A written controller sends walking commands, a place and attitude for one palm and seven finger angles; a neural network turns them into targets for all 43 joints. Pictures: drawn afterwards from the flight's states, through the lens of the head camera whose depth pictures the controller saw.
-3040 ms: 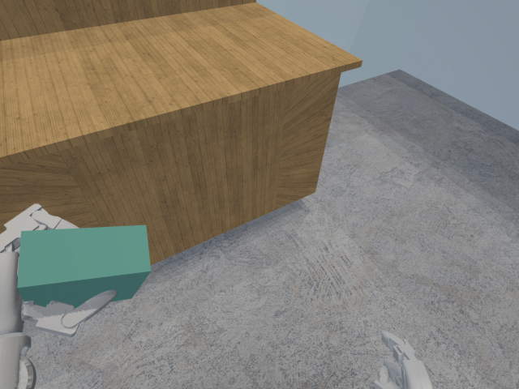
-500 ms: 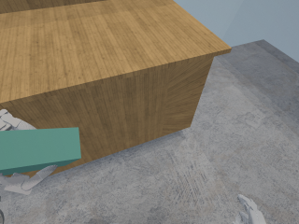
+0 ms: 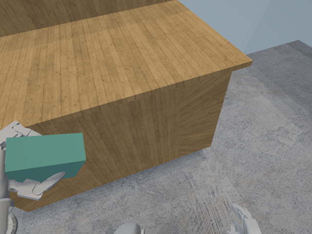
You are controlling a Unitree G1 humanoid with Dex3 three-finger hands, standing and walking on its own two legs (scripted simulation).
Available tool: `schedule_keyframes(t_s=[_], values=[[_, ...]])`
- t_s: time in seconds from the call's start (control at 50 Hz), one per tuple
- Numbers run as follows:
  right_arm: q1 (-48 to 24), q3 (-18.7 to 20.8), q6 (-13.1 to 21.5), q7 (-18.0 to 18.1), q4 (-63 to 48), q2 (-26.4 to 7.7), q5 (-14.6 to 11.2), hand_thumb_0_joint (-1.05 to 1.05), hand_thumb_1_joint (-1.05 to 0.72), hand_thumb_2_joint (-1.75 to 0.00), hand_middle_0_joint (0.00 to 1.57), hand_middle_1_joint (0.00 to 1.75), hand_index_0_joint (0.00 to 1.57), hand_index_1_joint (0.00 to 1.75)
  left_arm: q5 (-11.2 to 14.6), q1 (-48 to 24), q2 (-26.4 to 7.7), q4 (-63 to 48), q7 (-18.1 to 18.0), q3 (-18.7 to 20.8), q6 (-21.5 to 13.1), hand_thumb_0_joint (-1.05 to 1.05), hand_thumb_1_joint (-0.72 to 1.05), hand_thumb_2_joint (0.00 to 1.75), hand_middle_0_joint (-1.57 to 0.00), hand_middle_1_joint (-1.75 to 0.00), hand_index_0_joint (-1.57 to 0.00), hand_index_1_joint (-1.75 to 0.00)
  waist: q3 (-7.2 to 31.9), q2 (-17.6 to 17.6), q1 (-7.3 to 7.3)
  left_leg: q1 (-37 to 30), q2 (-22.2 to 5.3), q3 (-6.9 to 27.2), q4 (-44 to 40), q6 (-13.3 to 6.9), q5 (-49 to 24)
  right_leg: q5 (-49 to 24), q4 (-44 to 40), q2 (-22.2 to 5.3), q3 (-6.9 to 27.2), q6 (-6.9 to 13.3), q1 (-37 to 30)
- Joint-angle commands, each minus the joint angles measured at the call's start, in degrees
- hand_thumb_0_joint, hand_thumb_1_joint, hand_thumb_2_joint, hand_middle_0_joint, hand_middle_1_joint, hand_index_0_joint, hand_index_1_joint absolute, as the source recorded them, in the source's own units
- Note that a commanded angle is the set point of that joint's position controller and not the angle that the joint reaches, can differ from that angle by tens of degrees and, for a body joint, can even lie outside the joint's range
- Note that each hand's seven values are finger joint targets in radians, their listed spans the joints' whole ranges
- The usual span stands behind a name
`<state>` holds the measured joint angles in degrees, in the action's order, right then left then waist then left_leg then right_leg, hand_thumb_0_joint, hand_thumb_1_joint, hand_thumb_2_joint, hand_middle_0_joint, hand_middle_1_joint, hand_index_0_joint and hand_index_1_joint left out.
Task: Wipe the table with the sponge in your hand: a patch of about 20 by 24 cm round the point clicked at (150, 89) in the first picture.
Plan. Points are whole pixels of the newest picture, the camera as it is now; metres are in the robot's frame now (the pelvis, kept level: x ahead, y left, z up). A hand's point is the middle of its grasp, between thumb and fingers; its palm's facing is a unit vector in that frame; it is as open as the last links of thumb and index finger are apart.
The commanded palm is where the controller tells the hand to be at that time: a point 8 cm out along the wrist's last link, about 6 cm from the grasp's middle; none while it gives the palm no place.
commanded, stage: take the last steps up to it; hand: left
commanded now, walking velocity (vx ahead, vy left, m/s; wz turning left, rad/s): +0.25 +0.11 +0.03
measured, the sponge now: (57, 159) +0.23 +0.21 +0.15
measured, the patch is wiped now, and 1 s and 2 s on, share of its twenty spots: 0.00 0.00 0.00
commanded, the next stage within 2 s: come to a stop and stand still in 0.60 s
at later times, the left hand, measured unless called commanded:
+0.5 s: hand (43, 114) +0.31 +0.25 +0.19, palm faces +0.40 -0.82 -0.40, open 9.6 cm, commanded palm +0.26 +0.30 +0.19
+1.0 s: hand (58, 111) +0.32 +0.23 +0.18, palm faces +0.35 -0.82 -0.45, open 9.6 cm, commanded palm +0.27 +0.29 +0.19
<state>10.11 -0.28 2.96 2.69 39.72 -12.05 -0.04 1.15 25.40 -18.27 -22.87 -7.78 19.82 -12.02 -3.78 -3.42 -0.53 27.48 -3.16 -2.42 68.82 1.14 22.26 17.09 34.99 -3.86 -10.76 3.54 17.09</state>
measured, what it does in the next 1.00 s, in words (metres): walks ahead: left foot, then right foot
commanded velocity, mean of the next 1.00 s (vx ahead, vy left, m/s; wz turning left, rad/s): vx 0.10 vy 0.08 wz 0.01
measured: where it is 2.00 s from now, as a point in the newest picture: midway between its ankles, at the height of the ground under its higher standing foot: outside the picture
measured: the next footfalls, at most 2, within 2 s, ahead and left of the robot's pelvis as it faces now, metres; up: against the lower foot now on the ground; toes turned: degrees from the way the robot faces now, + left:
left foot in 0.30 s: +0.15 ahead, +0.14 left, +0.00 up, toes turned +9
right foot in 0.60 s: +0.19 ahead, -0.07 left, +0.00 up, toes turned +4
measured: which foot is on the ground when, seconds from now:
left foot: up 0.00-0.28, down 0.30-0.64, up 0.66-1.00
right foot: down 0.00-0.30, up 0.32-0.58, down 0.60-1.00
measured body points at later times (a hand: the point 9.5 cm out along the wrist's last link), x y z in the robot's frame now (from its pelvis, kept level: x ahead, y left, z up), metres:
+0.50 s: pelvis +0.09 +0.02 +0.00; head +0.10 +0.02 +0.45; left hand +0.28 +0.30 +0.21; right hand +0.26 -0.18 -0.08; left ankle +0.11 +0.14 -0.73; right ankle +0.09 -0.09 -0.69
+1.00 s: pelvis +0.11 +0.01 +0.00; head +0.14 +0.01 +0.45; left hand +0.30 +0.27 +0.21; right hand +0.28 -0.26 -0.07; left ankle +0.14 +0.14 -0.72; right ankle +0.15 -0.08 -0.73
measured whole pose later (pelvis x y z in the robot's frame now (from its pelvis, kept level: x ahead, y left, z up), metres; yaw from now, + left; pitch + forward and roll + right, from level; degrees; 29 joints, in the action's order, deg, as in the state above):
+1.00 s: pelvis +0.11 +0.01 +0.00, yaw +1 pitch -2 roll +1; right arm 10.2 2.2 2.9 4.0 32.5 -15.5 0.1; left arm 1.5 31.1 -22.0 -34.9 -9.6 20.0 -12.2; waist -5.4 1.1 1.7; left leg 17.0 -2.3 -4.4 33.3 1.7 14.1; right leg 14.5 32.3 -3.4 -9.6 2.6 16.2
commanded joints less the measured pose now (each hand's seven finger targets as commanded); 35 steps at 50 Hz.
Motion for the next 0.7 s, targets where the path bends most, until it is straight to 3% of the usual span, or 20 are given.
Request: schedule_keyframes(t_s=[0.0,0.06,0.12,0.18,0.22,0.24,0.26,0.28,0.3,0.32,0.36,0.42,0.48,0.52,0.56,0.58,0.6,0.62,0.64,0.68], values=[[-5.17,2.26,2.72,0.4,-10.51,-5.15,0.17,0.0,-0.9,-0.9,0.2,0.3,0.2,0.3,-0.15,-3.95,-12.62,-16.42,-1.25,7.49,-5.46,0.0,0.1,1.3,-1.2,-1.6,-1.2,-1.6,7.63,9.45,0.91,9.83,-2.86,0.99,-2.34,0.74,-4.8,-23.48,-17.17,-15.74,14.83,3.97,-12.18],[-4.12,2.71,3.43,0.65,-11.82,-4.68,0.4,0.0,-0.9,-0.9,0.2,0.3,0.2,0.3,-0.17,-2.27,-14.07,-20.44,-2.3,8.67,-6.2,0.0,0.1,1.3,-1.2,-1.6,-1.2,-1.6,9.89,9.0,0.47,3.34,-2.3,-2.72,-17.16,0.04,-6.56,-29.05,-15.81,-14.47,10.55,4.0,-13.51],[-2.96,3.52,4.04,0.65,-13.54,-4.53,0.44,0.0,-0.9,-0.9,0.2,0.3,0.2,0.3,0.14,1.54,-14.0,-22.02,-3.26,9.89,-5.67,0.0,0.1,1.3,-1.2,-1.6,-1.2,-1.6,11.77,9.92,-0.98,-0.37,-0.47,-5.86,-27.65,-0.57,-6.19,-30.48,-13.58,-14.35,11.46,4.56,-17.03],[-1.81,3.79,3.7,0.8,-14.29,-4.68,0.2,0.0,-0.9,-0.9,0.2,0.3,0.2,0.3,0.52,3.11,-12.95,-20.67,-3.74,9.88,-4.72,0.0,0.1,1.3,-1.2,-1.6,-1.2,-1.6,11.99,11.24,-0.54,-6.2,0.77,-7.48,-35.45,-0.77,-8.62,-25.19,-11.28,-13.58,10.81,3.54,-15.68],[-1.03,4.24,3.11,1.3,-14.21,-5.24,0.07,0.0,-0.9,-0.9,0.2,0.3,0.2,0.3,0.76,2.36,-12.59,-18.87,-3.87,9.76,-4.45,0.0,0.1,1.3,-1.2,-1.6,-1.2,-1.6,11.19,9.06,0.43,-13.72,1.32,-8.5,-41.78,-1.06,-12.89,-19.76,-7.7,-11.1,9.7,1.44,-11.5],[-0.27,4.8,2.96,1.7,-14.17,-6.53,-0.26,0.0,-0.9,-0.9,0.2,0.3,0.2,0.3,0.96,2.34,-11.63,-18.52,-3.66,8.8,-4.46,0.0,0.1,1.3,-1.2,-1.6,-1.2,-1.6,11.85,4.37,1.45,-19.51,-0.37,-5.82,-44.92,-2.02,-14.5,-18.5,-0.86,-9.46,7.7,-0.34,-8.55],[-0.62,4.84,2.78,1.78,-14.71,-7.43,-0.41,0.0,-0.9,-0.9,0.2,0.3,0.2,0.3,0.92,0.81,-11.72,-19.32,-3.63,8.53,-4.79,0.0,0.1,1.3,-1.2,-1.6,-1.2,-1.6,12.59,-4.4,1.57,-25.0,-7.39,4.06,-47.2,-5.72,-18.78,-10.46,8.83,-4.28,4.99,-2.85,-1.47],[-1.07,4.71,2.81,1.48,-15.13,-7.59,-0.69,0.0,-0.9,-0.9,0.2,0.3,0.2,0.3,0.98,-0.88,-11.69,-19.81,-3.43,8.08,-5.38,0.0,0.1,1.3,-1.2,-1.6,-1.2,-1.6,12.33,-12.39,0.99,-30.08,-17.92,18.63,-48.13,-11.7,-30.05,14.49,18.53,0.53,3.88,-4.57,10.09],[-0.9,4.28,3.1,1.14,-15.2,-6.92,-0.89,0.0,-0.9,-0.9,0.2,0.3,0.2,0.3,0.29,-1.5,-13.22,-17.55,-3.21,8.66,-5.54,0.0,0.1,1.3,-1.2,-1.6,-1.2,-1.6,9.89,-9.92,0.86,-27.64,-20.83,23.05,-50.67,-14.57,-29.32,20.86,26.5,1.93,6.63,-4.06,14.56],[-2.22,3.27,3.41,1.38,-14.01,-6.36,0.09,0.0,-0.9,-0.9,0.2,0.3,0.2,0.3,0.1,-2.48,-13.95,-15.71,-2.68,8.49,-5.22,0.0,0.1,1.3,-1.2,-1.6,-1.2,-1.6,7.81,-10.53,1.03,-22.97,-21.08,22.18,-52.06,-14.99,-24.1,18.56,29.78,-0.39,8.3,-4.17,15.97],[-1.69,3.6,4.26,1.16,-12.82,-6.28,-0.33,0.0,-0.9,-0.9,0.2,0.3,0.2,0.3,-0.24,-5.03,-13.24,-19.58,-2.24,7.35,-5.22,0.0,0.1,1.3,-1.2,-1.6,-1.2,-1.6,6.9,-9.23,0.84,-23.32,-17.74,15.64,-49.99,-13.96,-25.7,13.87,26.22,-1.52,8.13,-4.82,16.86],[-1.49,3.26,5.28,0.55,-12.93,-6.31,-0.56,0.0,-0.9,-0.9,0.2,0.3,0.2,0.3,0.19,-0.95,-11.12,-22.44,-1.95,5.64,-4.48,0.0,0.1,1.3,-1.2,-1.6,-1.2,-1.6,8.93,-10.12,0.2,-19.47,-12.94,5.47,-49.1,-10.95,-26.97,7.65,16.64,-0.19,4.72,-5.15,9.19],[-1.44,2.48,5.98,0.68,-13.04,-5.97,-0.38,0.0,-0.9,-0.9,0.2,0.3,0.2,0.3,0.59,0.28,-11.38,-22.29,-2.04,6.18,-3.84,0.0,0.1,1.3,-1.2,-1.6,-1.2,-1.6,9.19,-9.68,0.71,-17.27,-12.18,3.27,-48.85,-9.38,-25.79,5.27,7.82,1.77,1.71,-5.5,3.41],[-1.84,2.16,5.74,1.17,-12.52,-5.74,-0.27,0.0,-0.9,-0.9,0.2,0.3,0.2,0.3,0.55,-0.11,-11.87,-19.05,-2.3,7.22,-3.24,0.0,0.1,1.3,-1.2,-1.6,-1.2,-1.6,8.59,-8.55,0.47,-14.04,-12.39,2.46,-48.0,-8.43,-18.16,3.71,2.36,2.24,0.82,-5.66,-1.2],[-2.32,2.22,5.04,1.74,-12.27,-5.61,-0.37,0.0,-0.9,-0.9,0.2,0.3,0.2,0.3,0.3,-2.14,-12.16,-15.97,-2.42,7.95,-2.88,0.0,0.1,1.3,-1.2,-1.6,-1.2,-1.6,8.04,-4.58,0.3,-9.52,-10.77,0.79,-43.43,-6.24,-9.15,0.19,-5.42,1.81,1.21,-5.23,-7.62],[-2.09,2.26,4.62,1.84,-12.04,-5.15,-0.32,0.0,-0.9,-0.9,0.2,0.3,0.2,0.3,0.01,-3.02,-12.43,-14.23,-2.43,8.01,-2.9,0.0,0.1,1.3,-1.2,-1.6,-1.2,-1.6,7.78,0.52,0.51,-6.94,-8.28,-0.89,-38.03,-4.81,-4.01,-1.27,-10.17,-1.07,5.96,-3.84,-9.77],[-1.84,2.25,4.04,1.79,-12.26,-4.25,-0.26,0.0,-0.9,-0.9,0.2,0.3,0.2,0.3,-0.28,-3.72,-13.45,-12.95,-2.51,8.32,-2.71,0.0,0.1,1.3,-1.2,-1.6,-1.2,-1.6,7.74,11.69,0.9,-0.98,-2.76,-4.88,-27.45,-2.5,3.01,-2.66,-14.82,-9.88,20.73,0.04,-11.6],[-3.24,1.67,4.09,1.57,-12.88,-3.61,-0.18,0.0,-0.9,-0.9,0.2,0.3,0.2,0.3,0.18,-4.35,-14.16,-12.33,-2.65,8.56,-2.28,0.0,0.1,1.3,-1.2,-1.6,-1.2,-1.6,6.72,20.65,0.24,5.66,1.82,-4.47,-16.08,-0.77,9.47,-7.56,-19.55,-19.26,34.54,4.99,-12.95],[-4.1,2.46,4.31,1.21,-12.46,-4.9,-0.32,0.0,-0.9,-0.9,0.2,0.3,0.2,0.3,0.71,-6.38,-13.74,-12.14,-2.36,8.34,-1.96,0.0,0.1,1.3,-1.2,-1.6,-1.2,-1.6,6.89,20.15,-0.09,6.46,1.14,-0.01,-7.38,-0.37,8.88,-7.44,-20.87,-21.22,36.57,5.78,-11.56],[-3.73,1.65,3.71,0.82,-11.26,-4.13,-0.3,0.0,-0.9,-0.9,0.2,0.3,0.2,0.3,0.68,-4.19,-13.17,-10.78,-2.04,8.32,-2.61,0.0,0.1,1.3,-1.2,-1.6,-1.2,-1.6,6.09,14.92,0.59,8.7,-0.69,3.02,-1.68,0.62,3.87,-17.55,-18.0,-19.58,29.76,6.1,-12.49]])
